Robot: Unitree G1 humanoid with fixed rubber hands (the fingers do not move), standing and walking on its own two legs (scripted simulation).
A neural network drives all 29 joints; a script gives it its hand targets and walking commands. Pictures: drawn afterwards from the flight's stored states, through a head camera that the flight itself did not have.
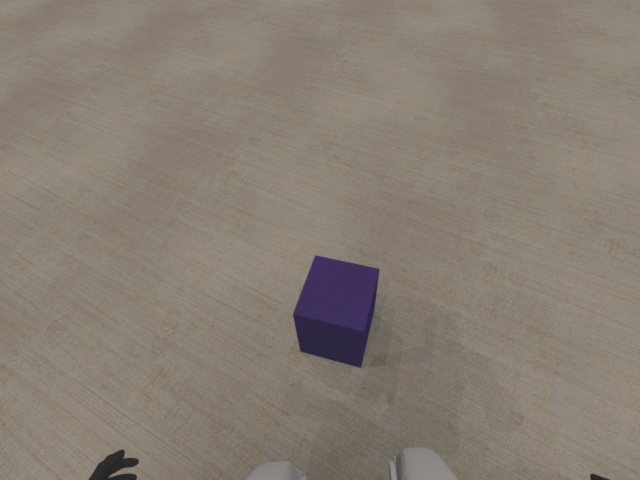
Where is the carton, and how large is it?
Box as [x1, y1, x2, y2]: [293, 255, 378, 367]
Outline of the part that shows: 315,255 293,313 300,351 360,367 374,308 378,269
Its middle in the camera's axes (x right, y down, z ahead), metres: +0.06 +0.24 +1.21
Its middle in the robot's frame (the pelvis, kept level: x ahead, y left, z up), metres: +0.65 -0.01 -0.61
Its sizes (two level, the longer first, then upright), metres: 0.210 0.200 0.250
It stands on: the floor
